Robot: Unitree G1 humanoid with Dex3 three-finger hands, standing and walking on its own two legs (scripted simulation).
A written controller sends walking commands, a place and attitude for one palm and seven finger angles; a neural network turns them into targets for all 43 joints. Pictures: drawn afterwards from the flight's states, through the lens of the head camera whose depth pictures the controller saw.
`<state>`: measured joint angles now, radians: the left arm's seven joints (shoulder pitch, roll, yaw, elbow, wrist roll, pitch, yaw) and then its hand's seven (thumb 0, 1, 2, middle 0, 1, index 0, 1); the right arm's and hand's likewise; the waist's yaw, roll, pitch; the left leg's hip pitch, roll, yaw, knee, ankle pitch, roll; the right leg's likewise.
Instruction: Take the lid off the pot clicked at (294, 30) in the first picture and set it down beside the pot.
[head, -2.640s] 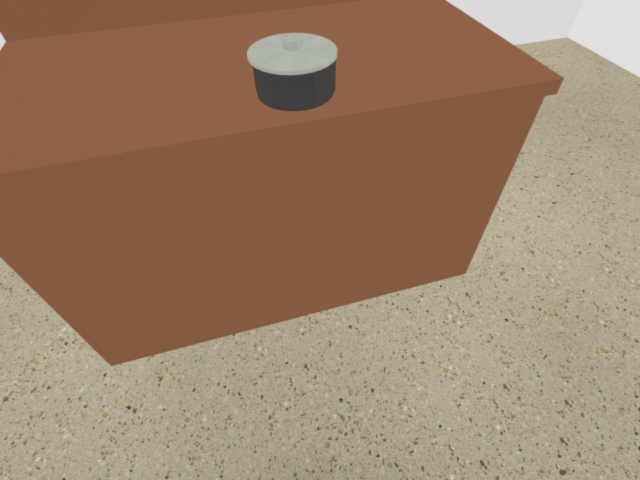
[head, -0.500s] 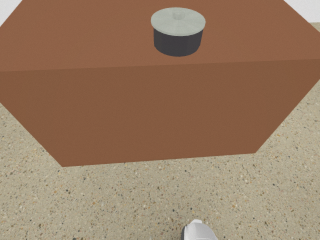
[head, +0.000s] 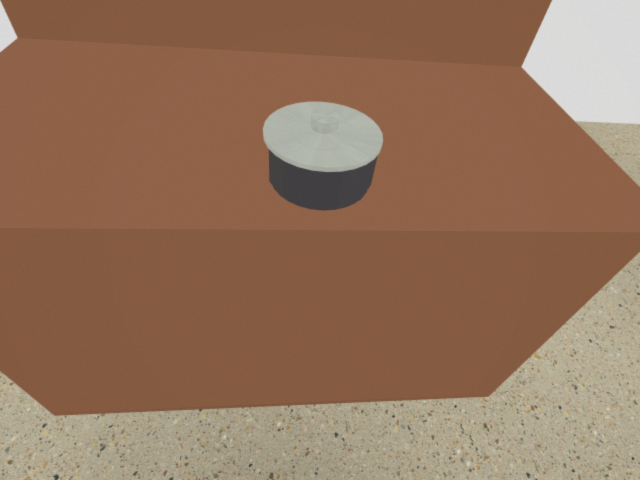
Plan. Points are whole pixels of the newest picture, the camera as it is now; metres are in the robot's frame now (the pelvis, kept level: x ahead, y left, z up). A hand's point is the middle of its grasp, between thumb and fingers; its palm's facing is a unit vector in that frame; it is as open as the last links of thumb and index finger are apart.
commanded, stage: take the last steps up to it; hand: left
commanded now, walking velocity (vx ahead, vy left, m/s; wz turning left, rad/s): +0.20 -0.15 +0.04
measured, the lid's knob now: (324, 121) +0.59 +0.03 +0.16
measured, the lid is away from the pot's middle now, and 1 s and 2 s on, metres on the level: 0.00 0.00 0.00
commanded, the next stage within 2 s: come to a stop and stand still in 0.12 s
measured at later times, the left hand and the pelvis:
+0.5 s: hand (267, 448) +0.21 +0.08 -0.15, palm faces +0.08 -0.96 -0.26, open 7.2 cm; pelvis +0.13 -0.11 +0.01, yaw +3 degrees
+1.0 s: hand out of the picture +0.11 +0.21 -0.16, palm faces +0.15 -0.92 -0.35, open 7.3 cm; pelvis +0.08 -0.02 -0.02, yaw +3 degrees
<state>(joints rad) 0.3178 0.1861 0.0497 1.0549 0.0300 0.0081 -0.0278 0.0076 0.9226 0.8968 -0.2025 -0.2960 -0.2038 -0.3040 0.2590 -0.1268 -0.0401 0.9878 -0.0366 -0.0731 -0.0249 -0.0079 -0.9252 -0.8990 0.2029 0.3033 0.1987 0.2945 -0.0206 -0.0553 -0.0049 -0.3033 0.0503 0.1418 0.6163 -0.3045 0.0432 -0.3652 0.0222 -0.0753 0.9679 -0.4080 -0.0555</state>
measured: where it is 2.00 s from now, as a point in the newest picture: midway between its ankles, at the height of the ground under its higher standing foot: outside the picture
